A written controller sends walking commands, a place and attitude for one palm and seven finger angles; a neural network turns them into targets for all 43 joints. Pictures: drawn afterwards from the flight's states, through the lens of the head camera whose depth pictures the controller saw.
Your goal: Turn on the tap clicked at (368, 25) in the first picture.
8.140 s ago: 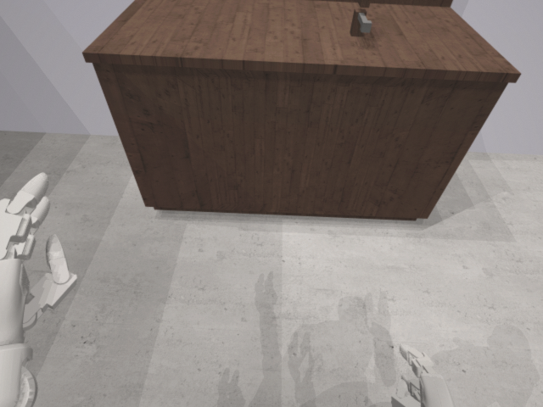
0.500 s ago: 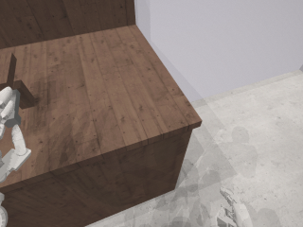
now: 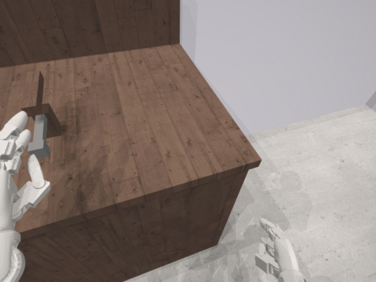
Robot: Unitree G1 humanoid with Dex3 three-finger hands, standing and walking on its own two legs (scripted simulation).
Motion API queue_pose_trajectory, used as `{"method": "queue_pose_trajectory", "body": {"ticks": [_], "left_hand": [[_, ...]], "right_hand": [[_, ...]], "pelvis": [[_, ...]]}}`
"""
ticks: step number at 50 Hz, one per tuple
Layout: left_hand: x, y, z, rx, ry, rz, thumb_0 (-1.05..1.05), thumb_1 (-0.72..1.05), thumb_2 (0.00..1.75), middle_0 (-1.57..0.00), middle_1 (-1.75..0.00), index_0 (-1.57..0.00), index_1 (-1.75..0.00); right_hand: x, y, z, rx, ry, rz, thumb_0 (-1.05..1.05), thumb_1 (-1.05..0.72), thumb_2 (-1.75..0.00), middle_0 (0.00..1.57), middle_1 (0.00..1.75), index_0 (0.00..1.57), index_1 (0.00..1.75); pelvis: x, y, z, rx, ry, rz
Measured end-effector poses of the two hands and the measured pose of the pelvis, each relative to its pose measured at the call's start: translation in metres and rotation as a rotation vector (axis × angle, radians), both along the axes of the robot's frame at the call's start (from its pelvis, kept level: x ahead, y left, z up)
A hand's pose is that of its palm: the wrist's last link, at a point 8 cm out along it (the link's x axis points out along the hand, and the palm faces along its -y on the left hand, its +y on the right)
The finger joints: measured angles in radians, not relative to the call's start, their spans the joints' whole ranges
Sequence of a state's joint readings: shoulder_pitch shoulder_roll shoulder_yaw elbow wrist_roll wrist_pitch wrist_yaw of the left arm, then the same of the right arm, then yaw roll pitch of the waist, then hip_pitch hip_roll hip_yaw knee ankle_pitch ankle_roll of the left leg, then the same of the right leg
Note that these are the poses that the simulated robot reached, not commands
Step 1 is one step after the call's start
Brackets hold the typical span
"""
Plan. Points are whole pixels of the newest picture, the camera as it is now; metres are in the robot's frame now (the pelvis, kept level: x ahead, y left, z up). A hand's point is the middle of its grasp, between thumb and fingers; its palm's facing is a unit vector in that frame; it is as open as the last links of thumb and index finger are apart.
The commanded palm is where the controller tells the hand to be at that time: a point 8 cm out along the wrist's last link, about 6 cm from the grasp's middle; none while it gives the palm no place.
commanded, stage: come to a stop and stand still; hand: left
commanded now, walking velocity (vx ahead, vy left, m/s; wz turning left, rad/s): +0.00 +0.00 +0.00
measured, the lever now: (39, 149) +0.32 +0.35 +0.10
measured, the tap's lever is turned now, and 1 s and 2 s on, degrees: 0 0 0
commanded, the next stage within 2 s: look again from close up in 0.22 s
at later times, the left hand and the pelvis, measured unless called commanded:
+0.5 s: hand (52, 179) +0.24 +0.25 +0.15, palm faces +0.36 -0.84 -0.40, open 7.4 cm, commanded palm +0.17 +0.28 +0.17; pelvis +0.01 +0.00 +0.00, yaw +0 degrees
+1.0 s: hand (45, 182) +0.22 +0.26 +0.15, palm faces +0.37 -0.85 -0.37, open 7.4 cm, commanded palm +0.16 +0.29 +0.17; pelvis +0.00 +0.01 -0.01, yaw +0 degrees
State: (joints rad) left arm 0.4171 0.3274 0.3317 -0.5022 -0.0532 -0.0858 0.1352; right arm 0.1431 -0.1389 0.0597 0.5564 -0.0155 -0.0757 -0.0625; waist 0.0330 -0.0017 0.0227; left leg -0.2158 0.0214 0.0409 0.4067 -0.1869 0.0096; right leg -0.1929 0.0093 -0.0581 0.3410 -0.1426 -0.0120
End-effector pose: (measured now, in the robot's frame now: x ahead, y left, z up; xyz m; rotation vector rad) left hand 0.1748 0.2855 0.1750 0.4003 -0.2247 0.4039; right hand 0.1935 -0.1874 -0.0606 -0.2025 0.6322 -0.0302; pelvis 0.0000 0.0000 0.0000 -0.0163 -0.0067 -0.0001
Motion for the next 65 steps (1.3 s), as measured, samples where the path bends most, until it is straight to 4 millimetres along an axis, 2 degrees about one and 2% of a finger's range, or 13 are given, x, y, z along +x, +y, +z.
{"method": "queue_pose_trajectory", "body": {"ticks": [5,7,10,14,18,22,27,36,43,50,57,61,65], "left_hand": [[-0.001,-0.004,-0.003,-0.012,0.023,0.027,0.01,0.89,0.90,-0.20,-0.30,-0.21,-0.30],[0.009,0.008,0.011,0.120,-0.011,0.024,0.02,0.89,0.90,-0.21,-0.30,-0.21,-0.30],[0.022,0.027,0.016,0.125,-0.069,0.054,0.01,0.89,0.90,-0.21,-0.30,-0.21,-0.30],[0.023,0.003,0.001,0.081,-0.024,-0.029,0.01,0.90,0.90,-0.20,-0.30,-0.20,-0.30],[0.017,-0.019,-0.017,0.056,0.047,-0.145,0.01,0.90,0.90,-0.20,-0.30,-0.21,-0.30],[0.019,-0.006,-0.019,0.076,0.048,-0.126,0.01,0.89,0.90,-0.21,-0.30,-0.22,-0.30],[0.024,0.016,-0.009,0.072,-0.028,-0.042,0.02,0.89,0.90,-0.21,-0.30,-0.22,-0.30],[0.029,0.017,-0.010,0.022,-0.052,-0.065,0.01,0.89,0.90,-0.20,-0.30,-0.21,-0.30],[0.024,0.026,-0.008,0.047,-0.046,-0.055,0.01,0.89,0.90,-0.21,-0.30,-0.21,-0.30],[0.010,0.011,-0.008,0.067,-0.043,-0.078,0.02,0.89,0.90,-0.20,-0.30,-0.21,-0.30],[-0.018,-0.008,-0.009,0.101,-0.024,-0.116,0.01,0.89,0.90,-0.21,-0.30,-0.21,-0.30],[-0.032,-0.005,-0.012,0.080,-0.012,-0.092,0.01,0.89,0.90,-0.21,-0.30,-0.21,-0.30],[-0.038,0.007,-0.017,0.049,-0.015,-0.057,0.01,0.89,0.90,-0.21,-0.30,-0.21,-0.30]], "right_hand": [[-0.017,-0.020,-0.012,-0.024,0.067,-0.033,0.01,-0.90,-0.90,0.21,0.30,0.21,0.30],[-0.025,-0.029,-0.017,-0.051,0.093,-0.019,0.01,-0.90,-0.90,0.21,0.30,0.20,0.30],[-0.037,-0.042,-0.022,-0.050,0.127,-0.022,0.01,-0.90,-0.90,0.21,0.30,0.20,0.30],[-0.048,-0.058,-0.022,-0.047,0.112,-0.079,0.02,-0.90,-0.90,0.21,0.30,0.20,0.30],[-0.053,-0.063,-0.019,-0.077,0.115,-0.126,0.02,-0.91,-0.90,0.20,0.30,0.20,0.30],[-0.046,-0.058,-0.017,-0.099,0.123,-0.121,0.02,-0.91,-0.90,0.20,0.30,0.20,0.30],[-0.022,-0.040,-0.012,-0.087,0.088,-0.067,0.02,-0.91,-0.90,0.20,0.30,0.20,0.30],[0.022,-0.004,0.005,-0.045,-0.014,-0.001,0.01,-0.90,-0.90,0.20,0.30,0.20,0.30],[0.027,0.011,0.008,-0.027,-0.029,0.028,0.01,-0.90,-0.90,0.21,0.30,0.20,0.30],[0.002,0.003,-0.007,-0.009,0.019,0.035,0.01,-0.90,-0.90,0.21,0.30,0.20,0.30],[-0.039,-0.028,-0.023,-0.038,0.078,-0.020,0.01,-0.90,-0.90,0.21,0.30,0.20,0.30],[-0.067,-0.045,-0.027,-0.085,0.117,-0.074,0.01,-0.90,-0.90,0.21,0.30,0.20,0.30],[-0.091,-0.053,-0.024,-0.127,0.145,-0.122,0.01,-0.91,-0.90,0.20,0.30,0.20,0.30]], "pelvis": [[0.003,-0.005,0.001,-0.004,-0.003,0.008],[0.000,-0.009,-0.001,-0.007,0.004,0.026],[-0.004,-0.012,-0.003,-0.003,0.006,0.011],[-0.001,-0.006,-0.005,0.001,0.002,-0.005],[0.006,-0.002,-0.005,0.004,0.002,-0.005],[0.011,0.000,-0.005,0.004,-0.001,0.004],[0.017,0.004,-0.005,-0.001,-0.006,0.008],[0.023,0.016,-0.004,-0.006,-0.007,0.009],[0.014,0.018,-0.005,0.003,-0.004,-0.004],[-0.003,0.008,-0.009,-0.005,-0.003,-0.002],[-0.026,-0.005,-0.015,-0.019,0.014,0.010],[-0.034,-0.001,-0.016,-0.015,0.012,0.004],[-0.039,0.006,-0.014,-0.009,-0.015,0.004]]}}
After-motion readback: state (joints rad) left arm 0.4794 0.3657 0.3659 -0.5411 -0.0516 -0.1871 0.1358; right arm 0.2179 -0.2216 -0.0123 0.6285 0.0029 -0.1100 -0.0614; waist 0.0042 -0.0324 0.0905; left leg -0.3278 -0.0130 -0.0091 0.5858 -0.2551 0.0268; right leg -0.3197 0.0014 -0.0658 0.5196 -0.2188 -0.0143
